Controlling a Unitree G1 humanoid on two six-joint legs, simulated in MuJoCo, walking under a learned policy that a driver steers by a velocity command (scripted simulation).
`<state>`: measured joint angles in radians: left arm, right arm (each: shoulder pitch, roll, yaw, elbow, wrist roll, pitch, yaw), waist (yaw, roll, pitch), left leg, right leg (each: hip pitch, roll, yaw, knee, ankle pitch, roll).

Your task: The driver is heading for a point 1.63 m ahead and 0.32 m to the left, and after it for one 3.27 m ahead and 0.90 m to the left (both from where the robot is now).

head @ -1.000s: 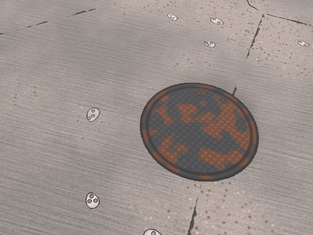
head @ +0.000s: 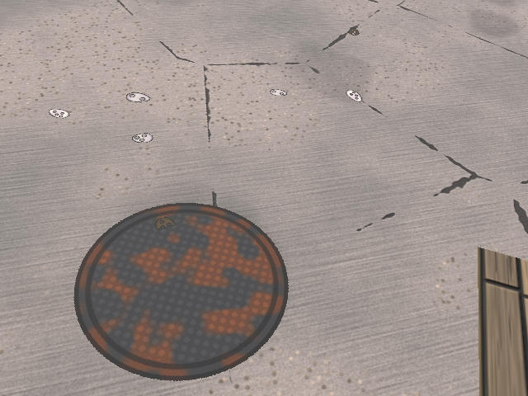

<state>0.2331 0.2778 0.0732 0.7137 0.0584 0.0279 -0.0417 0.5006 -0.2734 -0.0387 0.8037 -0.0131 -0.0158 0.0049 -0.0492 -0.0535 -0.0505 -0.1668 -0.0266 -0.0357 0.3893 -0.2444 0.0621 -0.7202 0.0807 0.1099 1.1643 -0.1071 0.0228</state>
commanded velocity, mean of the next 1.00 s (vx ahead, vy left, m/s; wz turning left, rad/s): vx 0.47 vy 0.00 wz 0.13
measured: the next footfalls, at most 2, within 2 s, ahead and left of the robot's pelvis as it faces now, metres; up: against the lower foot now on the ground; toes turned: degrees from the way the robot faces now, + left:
right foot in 0.28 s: +0.21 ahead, -0.13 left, +0.00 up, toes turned -1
left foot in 0.76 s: +0.54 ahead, +0.04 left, +0.00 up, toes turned +7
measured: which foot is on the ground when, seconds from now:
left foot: down 0.00-0.28, up 0.30-0.74, down 0.76-1.00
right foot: up 0.00-0.26, down 0.28-0.78, up 0.80-1.00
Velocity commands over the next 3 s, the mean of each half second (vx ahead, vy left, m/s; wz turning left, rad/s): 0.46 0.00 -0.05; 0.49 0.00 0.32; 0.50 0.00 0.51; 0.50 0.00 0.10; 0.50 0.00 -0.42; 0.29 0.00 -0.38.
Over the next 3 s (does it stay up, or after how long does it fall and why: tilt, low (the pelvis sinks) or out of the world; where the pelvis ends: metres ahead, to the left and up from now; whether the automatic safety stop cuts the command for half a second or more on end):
stays up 1.47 0.34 -0.01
